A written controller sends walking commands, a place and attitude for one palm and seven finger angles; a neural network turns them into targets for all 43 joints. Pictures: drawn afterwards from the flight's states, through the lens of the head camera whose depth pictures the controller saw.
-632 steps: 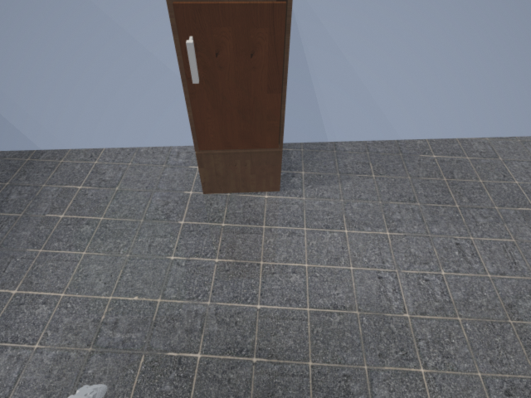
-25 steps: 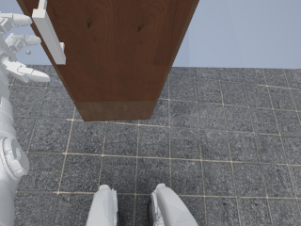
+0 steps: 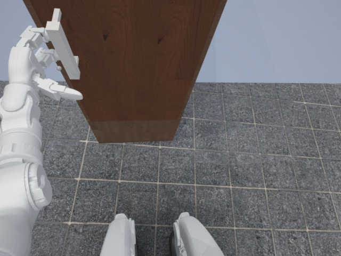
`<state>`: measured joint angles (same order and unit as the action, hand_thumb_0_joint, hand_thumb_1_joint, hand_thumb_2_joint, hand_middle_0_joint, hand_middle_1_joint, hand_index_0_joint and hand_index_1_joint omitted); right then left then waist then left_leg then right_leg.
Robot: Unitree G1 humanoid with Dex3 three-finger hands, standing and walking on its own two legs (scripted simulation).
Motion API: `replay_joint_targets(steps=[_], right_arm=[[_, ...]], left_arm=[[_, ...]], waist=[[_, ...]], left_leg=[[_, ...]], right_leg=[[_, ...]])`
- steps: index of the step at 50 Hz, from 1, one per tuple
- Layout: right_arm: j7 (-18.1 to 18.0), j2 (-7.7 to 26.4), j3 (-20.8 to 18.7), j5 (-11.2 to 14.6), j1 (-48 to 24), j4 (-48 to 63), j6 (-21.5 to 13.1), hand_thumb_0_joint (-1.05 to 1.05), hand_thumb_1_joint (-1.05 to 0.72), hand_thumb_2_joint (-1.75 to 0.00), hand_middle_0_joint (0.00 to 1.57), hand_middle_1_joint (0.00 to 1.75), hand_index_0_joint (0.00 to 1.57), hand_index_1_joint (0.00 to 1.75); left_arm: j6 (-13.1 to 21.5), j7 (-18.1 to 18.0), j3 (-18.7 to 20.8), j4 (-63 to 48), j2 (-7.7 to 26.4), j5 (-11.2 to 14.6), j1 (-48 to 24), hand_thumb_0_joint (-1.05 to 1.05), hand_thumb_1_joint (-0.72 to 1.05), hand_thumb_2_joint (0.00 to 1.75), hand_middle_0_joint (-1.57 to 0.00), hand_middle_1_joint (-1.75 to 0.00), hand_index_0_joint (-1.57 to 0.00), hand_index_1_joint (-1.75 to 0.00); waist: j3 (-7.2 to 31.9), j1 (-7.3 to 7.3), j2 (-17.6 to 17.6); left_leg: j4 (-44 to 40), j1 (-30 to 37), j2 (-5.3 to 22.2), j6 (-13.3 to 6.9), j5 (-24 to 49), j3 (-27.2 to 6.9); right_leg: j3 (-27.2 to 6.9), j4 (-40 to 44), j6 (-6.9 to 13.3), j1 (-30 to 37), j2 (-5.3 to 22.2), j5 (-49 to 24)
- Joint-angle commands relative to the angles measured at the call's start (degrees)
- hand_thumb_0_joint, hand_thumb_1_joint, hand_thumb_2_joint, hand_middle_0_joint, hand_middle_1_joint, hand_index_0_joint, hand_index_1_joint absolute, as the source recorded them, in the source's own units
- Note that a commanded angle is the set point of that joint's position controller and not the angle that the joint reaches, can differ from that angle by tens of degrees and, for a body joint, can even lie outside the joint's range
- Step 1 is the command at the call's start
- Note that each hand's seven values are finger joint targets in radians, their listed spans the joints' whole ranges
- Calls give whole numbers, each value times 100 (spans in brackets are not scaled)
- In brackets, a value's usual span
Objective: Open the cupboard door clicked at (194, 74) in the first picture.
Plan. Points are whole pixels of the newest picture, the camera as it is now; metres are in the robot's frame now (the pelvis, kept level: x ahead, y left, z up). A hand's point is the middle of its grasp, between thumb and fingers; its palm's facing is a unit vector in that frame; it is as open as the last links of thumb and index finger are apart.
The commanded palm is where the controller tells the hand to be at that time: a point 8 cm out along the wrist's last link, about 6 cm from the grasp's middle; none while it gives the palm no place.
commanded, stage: slide the fingers in behind the handle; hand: left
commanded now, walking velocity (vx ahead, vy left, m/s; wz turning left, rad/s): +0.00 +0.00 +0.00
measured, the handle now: (66, 47) +0.57 +0.19 +0.07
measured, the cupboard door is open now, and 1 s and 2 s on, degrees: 0 0 1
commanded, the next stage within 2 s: close the thumb around the handle in 1.00 s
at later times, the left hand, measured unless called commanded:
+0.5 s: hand (77, 68) +0.51 +0.17 +0.06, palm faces -0.01 -1.00 -0.02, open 14.0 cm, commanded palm +0.49 +0.20 +0.06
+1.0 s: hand (78, 69) +0.51 +0.16 +0.06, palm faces +0.01 -1.00 -0.03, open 14.1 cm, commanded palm +0.49 +0.20 +0.06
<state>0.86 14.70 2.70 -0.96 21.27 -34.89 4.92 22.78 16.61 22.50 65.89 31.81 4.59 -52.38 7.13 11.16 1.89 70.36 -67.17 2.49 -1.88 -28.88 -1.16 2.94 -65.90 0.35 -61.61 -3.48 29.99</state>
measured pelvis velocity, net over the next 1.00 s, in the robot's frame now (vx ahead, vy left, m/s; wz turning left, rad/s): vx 0.00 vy -0.01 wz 0.02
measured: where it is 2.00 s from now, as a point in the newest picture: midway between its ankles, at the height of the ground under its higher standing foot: outside the picture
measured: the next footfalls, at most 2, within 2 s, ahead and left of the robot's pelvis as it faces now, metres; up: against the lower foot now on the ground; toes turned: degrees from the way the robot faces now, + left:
none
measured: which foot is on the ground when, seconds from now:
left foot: down 0.00-1.00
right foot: down 0.00-1.00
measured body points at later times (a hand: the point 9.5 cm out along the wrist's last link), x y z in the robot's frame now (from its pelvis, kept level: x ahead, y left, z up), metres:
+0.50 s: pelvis +0.00 -0.01 +0.00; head +0.14 +0.02 +0.43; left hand +0.51 +0.22 +0.07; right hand +0.00 -0.27 -0.11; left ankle +0.03 +0.09 -0.63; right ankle +0.01 -0.12 -0.63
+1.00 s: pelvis +0.00 -0.01 +0.00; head +0.14 +0.01 +0.43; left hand +0.51 +0.22 +0.07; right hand +0.01 -0.28 -0.11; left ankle +0.03 +0.09 -0.63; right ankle +0.01 -0.12 -0.63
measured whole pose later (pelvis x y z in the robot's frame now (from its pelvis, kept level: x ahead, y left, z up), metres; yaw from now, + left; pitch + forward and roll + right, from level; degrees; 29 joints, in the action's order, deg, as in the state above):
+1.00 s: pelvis +0.00 -0.01 +0.00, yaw +1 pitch +25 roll -4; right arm 1.8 14.8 1.5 -1.4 20.8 -36.4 4.7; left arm 25.1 10.4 18.0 67.2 26.2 5.0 -53.3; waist 7.6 10.2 2.1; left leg 70.2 -66.6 1.9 -0.9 -28.6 -1.9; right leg 3.7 -67.0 1.4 -61.3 -3.0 30.8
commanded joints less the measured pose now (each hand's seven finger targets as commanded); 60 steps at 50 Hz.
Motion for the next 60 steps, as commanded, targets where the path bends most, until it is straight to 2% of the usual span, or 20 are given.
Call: replay_joint_targets(steps=[1, 9, 11, 13, 17, 24, 26, 29, 34, 37, 39, 41, 43, 45, 48, 52, 54, 55, 57, 60], right_arm=[[-80, 1138, -420, 10, 1013, 186, -55, 0, -90, -90, 20, 30, 20, 30], [-56, 1113, -426, -19, 1021, 207, -53, 0, -90, -90, 20, 30, 20, 30], [-57, 1107, -420, -13, 988, 226, -52, 0, -90, -90, 20, 30, 20, 30], [-55, 1099, -416, -23, 1014, 252, -62, 0, -90, -90, 20, 30, 20, 30], [-47, 1088, -434, -14, 992, 230, -76, 0, -90, -90, 20, 30, 20, 30], [-10, 1058, -478, -28, 990, 172, -79, 0, -90, -90, 20, 30, 20, 30], [-2, 1073, -471, -41, 997, 159, -83, 0, -90, -90, 20, 30, 20, 30], [15, 1044, -491, -38, 982, 162, -87, 0, -90, -90, 20, 30, 20, 30], [18, 1052, -486, -37, 988, 79, -88, 0, -90, -90, 20, 30, 20, 30], [-4, 1068, -491, -43, 1009, 60, -95, 0, -90, -90, 20, 30, 20, 30], [0, 1065, -492, -53, 1011, 50, -111, 0, -90, -90, 20, 30, 20, 30], [-2, 1050, -472, -37, 992, 71, -102, 0, -90, -90, 20, 30, 20, 30], [-12, 1057, -489, -55, 1028, 62, -109, 0, -90, -90, 20, 30, 20, 30], [8, 1037, -494, -45, 967, 81, -105, 0, -90, -90, 20, 30, 20, 30], [1, 1071, -482, -48, 1005, 51, -103, 0, -90, -90, 20, 30, 20, 30], [-6, 1060, -476, -41, 977, 78, -98, 0, -90, -90, 20, 30, 20, 30], [-1, 1066, -483, -44, 990, 83, -101, 0, -90, -90, 20, 30, 20, 30], [-4, 1062, -476, -42, 974, 75, -94, 0, -90, -90, 20, 30, 20, 30], [-4, 1070, -476, -40, 996, 79, -92, 0, -90, -90, 20, 30, 20, 30], [2, 1047, -480, -49, 979, 93, -102, 0, -90, -90, 20, 30, 20, 30]], left_arm=[[410, -50, -45, -1088, 1038, 148, -2566, 0, -50, 30, -30, -120, -30, -120], [513, -284, 116, -1064, 1107, 72, -2407, 0, -50, 30, -30, -120, -30, -120], [500, -298, 46, -1067, 1072, 52, -2494, 0, -50, 30, -30, -120, -30, -120], [558, -335, 58, -1188, 1078, 58, -2595, 0, -50, 30, -30, -120, -30, -120], [560, -380, 7, -1135, 969, 71, -2611, 0, -50, 30, -30, -120, -30, -120], [613, -482, -270, -1143, 500, 79, -2545, 0, -50, 30, -30, -120, -30, -120], [595, -542, -269, -1137, 564, 44, -2658, 0, -50, 30, -30, -120, -30, -120], [665, -529, -384, -1215, 404, 8, -2497, 0, -50, 30, -30, -120, -30, -120], [692, -545, -526, -1095, 268, 28, -2727, 0, -50, 30, -30, -120, -30, -120], [670, -556, -462, -1038, 370, 27, -2783, 0, -50, 30, -30, -120, -30, -120], [697, -540, -459, -1121, 372, 24, -2850, 0, -50, 30, -30, -120, -30, -120], [638, -519, -502, -964, 329, 26, -2775, 0, -50, 30, -30, -120, -30, -120], [677, -523, -452, -1110, 377, 40, -2878, 0, -50, 30, -30, -120, -30, -120], [663, -498, -631, -1139, 141, 61, -2831, 0, -50, 30, -30, -120, -30, -120], [665, -538, -453, -1058, 372, 64, -2832, 0, -50, 30, -30, -120, -30, -120], [629, -540, -489, -1039, 356, 33, -2838, 0, -50, 30, -30, -120, -30, -120], [653, -541, -425, -1056, 383, 39, -2731, 0, -50, 30, -30, -120, -30, -120], [623, -531, -526, -998, 284, 36, -2755, 0, -50, 30, -30, -120, -30, -120], [610, -541, -399, -973, 431, 38, -2768, 0, -39, 35, -31, -121, -31, -121], [640, -544, -502, -1086, 263, 53, -2780, 0, -22, 42, -32, -123, -32, -123]], waist=[[2833, 81, 921], [2917, -17, 760], [2822, 46, 676], [2871, 7, 819], [2854, 43, 678], [2972, 71, 773], [2865, 97, 729], [3048, 53, 766], [2777, 157, 719], [2782, 170, 613], [3020, 151, 767], [2842, 167, 669], [2983, 162, 753], [2980, 154, 878], [2883, 149, 720], [2814, 162, 742], [3008, 95, 803], [2924, 166, 767], [2833, 127, 664], [3001, 139, 783]], left_leg=[[-729, 3193, -3, 39, 2397, -454], [-716, 3036, -40, 24, 2372, -371], [-690, 2824, -53, -5, 2163, -322], [-720, 2920, -65, 5, 2222, -349], [-696, 2776, -75, -10, 2068, -302], [-675, 3033, -78, 15, 2266, -322], [-682, 2876, -93, 0, 2099, -306], [-689, 3016, -100, 13, 2234, -299], [-689, 2948, -98, 5, 2082, -332], [-674, 2830, -113, -15, 2002, -315], [-625, 2967, -109, -16, 2163, -326], [-622, 2793, -125, -21, 2073, -309], [-607, 2952, -122, -26, 2245, -331], [-628, 3092, -108, 5, 2242, -340], [-647, 2961, -113, -14, 2153, -362], [-658, 2866, -114, -10, 2063, -333], [-640, 3027, -109, 5, 2258, -355], [-632, 3011, -101, 1, 2243, -359], [-661, 2864, -109, -4, 2099, -346], [-629, 3032, -105, 2, 2237, -354]], right_leg=[[-9, 798, 127, 364, -59, -1697], [-57, 771, 122, 603, -46, -1817], [-102, 803, 97, 668, -36, -1773], [-88, 766, 129, 684, -44, -1785], [-123, 807, 95, 747, -39, -1751], [-96, 794, 106, 595, -29, -1861], [-118, 817, 93, 642, -24, -1786], [-112, 796, 114, 714, -23, -1914], [-109, 831, 114, 546, -24, -1774], [-138, 858, 106, 644, -15, -1770], [-137, 793, 115, 609, -10, -1873], [-137, 808, 108, 641, -17, -1837], [-132, 772, 124, 637, -17, -1943], [-104, 793, 124, 507, -12, -1873], [-106, 799, 133, 577, -29, -1814], [-106, 813, 114, 579, -12, -1775], [-92, 763, 132, 562, -15, -1871], [-88, 776, 123, 488, -17, -1853], [-97, 804, 115, 605, -24, -1778], [-86, 771, 119, 518, -22, -1845]])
